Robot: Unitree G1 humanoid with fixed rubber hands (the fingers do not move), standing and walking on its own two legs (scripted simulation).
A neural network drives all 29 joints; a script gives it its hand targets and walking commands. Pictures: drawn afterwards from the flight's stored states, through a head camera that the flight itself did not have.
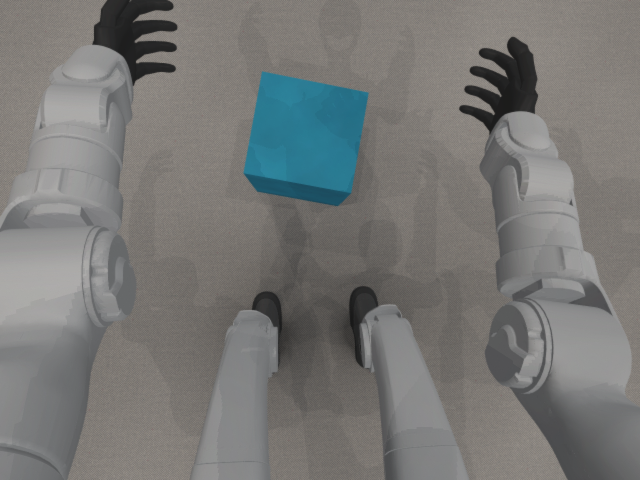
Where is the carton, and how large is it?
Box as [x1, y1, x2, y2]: [244, 71, 368, 205]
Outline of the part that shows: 262,71 244,167 244,174 257,191 338,205 350,193 368,93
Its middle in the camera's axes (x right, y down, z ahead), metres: -0.03 -0.20 +0.87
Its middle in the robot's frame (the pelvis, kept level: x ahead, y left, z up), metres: +0.56 +0.00 -0.54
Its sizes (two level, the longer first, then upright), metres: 0.210 0.200 0.250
